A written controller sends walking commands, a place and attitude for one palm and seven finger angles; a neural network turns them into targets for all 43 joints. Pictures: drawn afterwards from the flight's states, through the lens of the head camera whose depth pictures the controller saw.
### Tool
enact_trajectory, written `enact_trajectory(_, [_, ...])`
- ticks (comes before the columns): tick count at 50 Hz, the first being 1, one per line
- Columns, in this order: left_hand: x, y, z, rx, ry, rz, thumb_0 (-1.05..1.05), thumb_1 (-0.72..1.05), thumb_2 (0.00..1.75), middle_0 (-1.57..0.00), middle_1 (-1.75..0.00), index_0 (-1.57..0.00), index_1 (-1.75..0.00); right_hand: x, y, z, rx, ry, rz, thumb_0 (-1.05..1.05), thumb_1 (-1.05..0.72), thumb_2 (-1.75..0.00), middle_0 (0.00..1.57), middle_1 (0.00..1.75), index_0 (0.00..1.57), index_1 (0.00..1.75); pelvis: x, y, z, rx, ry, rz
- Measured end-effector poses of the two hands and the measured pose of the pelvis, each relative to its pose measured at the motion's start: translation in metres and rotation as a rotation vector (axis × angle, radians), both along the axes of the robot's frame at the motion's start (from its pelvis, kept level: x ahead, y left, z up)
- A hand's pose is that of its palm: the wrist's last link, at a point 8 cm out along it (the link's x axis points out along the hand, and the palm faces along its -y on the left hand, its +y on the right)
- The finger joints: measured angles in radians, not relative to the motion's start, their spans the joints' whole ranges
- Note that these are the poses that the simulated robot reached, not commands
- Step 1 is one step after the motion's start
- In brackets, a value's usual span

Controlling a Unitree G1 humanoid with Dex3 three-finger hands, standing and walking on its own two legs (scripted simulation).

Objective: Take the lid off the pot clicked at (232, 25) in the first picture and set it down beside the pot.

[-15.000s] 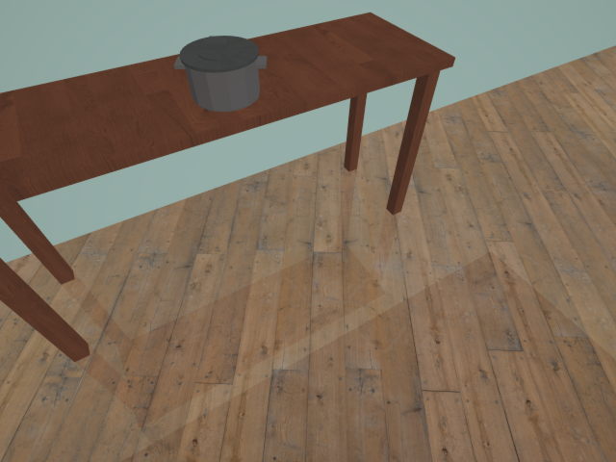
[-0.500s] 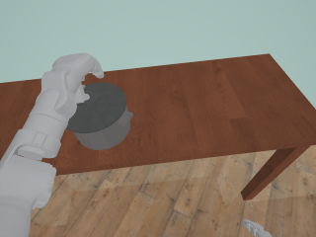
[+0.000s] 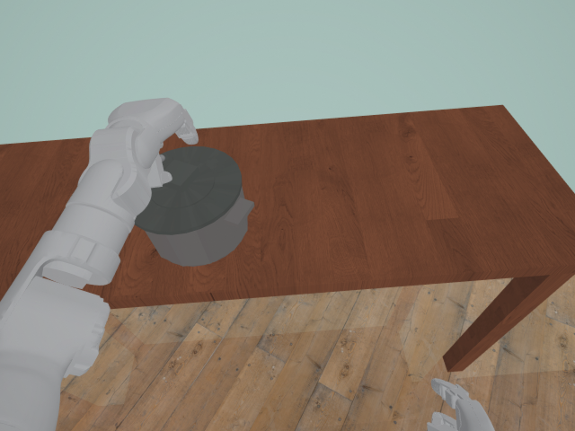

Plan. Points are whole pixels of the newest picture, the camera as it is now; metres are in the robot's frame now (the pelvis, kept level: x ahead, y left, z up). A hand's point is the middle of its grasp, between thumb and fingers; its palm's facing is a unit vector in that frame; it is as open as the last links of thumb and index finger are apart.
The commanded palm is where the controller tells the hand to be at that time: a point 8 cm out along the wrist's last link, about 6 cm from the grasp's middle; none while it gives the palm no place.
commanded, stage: lower the open fingers around the knob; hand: left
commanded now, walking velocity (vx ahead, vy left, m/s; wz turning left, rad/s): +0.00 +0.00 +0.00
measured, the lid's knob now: (178, 175) +0.48 +0.19 +0.09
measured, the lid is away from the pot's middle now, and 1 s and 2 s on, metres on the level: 0.00 0.00 0.01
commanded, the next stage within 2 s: close the fingers and squeeze the knob in 0.86 s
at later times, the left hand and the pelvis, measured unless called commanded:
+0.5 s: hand (171, 169) +0.46 +0.18 +0.12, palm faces -0.34 -0.08 -0.94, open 10.1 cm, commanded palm +0.44 +0.18 +0.19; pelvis +0.01 +0.00 +0.00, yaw -1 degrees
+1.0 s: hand (175, 176) +0.45 +0.18 +0.12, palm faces -0.34 -0.08 -0.94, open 10.1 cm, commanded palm +0.44 +0.18 +0.18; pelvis +0.01 +0.00 +0.00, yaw -1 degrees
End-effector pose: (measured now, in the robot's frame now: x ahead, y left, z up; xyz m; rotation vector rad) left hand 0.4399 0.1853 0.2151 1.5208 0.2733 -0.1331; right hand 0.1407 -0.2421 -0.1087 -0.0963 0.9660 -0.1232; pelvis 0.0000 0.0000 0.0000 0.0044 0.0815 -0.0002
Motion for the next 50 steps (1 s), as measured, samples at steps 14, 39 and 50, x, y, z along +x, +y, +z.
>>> enact_trajectory(14, [0.011,-0.005,-0.015,-0.026,0.091,0.026,0.00,-0.31,1.48,-0.85,-0.08,-0.84,-0.08,-0.029,-0.006,-0.007,-0.019,0.059,-0.040,0.01,-0.91,-0.90,0.20,0.30,0.20,0.30,0.001,0.001,0.000,0.000,0.002,-0.007])
enact_trajectory(39, [0.015,-0.001,-0.041,-0.028,0.078,0.008,0.00,-0.31,1.48,-0.86,-0.09,-0.84,-0.08,-0.029,-0.007,-0.007,-0.019,0.077,-0.064,0.01,-0.91,-0.90,0.20,0.30,0.20,0.30,0.006,0.004,-0.001,-0.003,0.027,-0.018])
enact_trajectory(50, [0.012,-0.004,-0.042,-0.026,0.088,0.009,0.00,-0.31,1.46,-0.82,-0.09,-0.84,-0.09,-0.027,-0.005,-0.007,-0.012,0.070,-0.059,0.01,-0.91,-0.90,0.20,0.30,0.20,0.30,0.005,0.003,-0.001,-0.002,0.023,-0.017])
